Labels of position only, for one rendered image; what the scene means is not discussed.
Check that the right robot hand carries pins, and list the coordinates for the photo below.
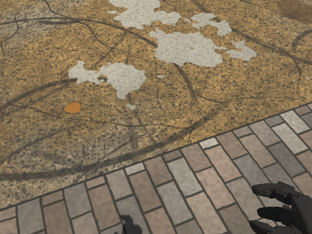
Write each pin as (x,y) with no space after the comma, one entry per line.
(298,218)

